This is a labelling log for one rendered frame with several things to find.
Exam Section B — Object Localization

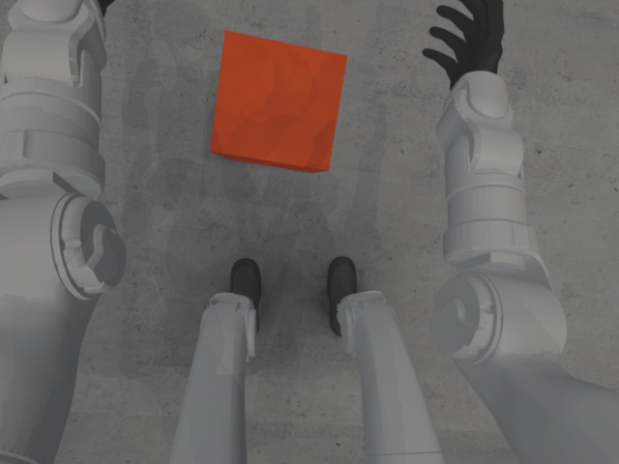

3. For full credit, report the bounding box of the carton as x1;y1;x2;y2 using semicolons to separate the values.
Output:
210;30;347;173

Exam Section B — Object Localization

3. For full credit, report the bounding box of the robot right forearm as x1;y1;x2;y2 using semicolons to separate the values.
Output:
436;71;560;303

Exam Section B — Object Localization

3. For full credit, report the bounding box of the robot left upper arm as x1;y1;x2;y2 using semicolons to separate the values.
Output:
0;192;126;464

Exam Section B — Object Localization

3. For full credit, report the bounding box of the robot right hand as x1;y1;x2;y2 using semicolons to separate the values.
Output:
423;0;504;92

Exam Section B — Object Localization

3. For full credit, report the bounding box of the robot left shin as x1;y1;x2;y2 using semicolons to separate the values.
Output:
200;293;254;329

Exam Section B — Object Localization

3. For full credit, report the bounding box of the robot left forearm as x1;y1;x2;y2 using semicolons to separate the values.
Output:
0;0;107;200

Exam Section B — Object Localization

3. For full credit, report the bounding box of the robot right upper arm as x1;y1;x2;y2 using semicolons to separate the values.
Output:
429;271;619;464

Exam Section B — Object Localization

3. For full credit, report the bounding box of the robot right foot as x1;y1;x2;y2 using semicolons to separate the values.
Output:
327;256;357;336

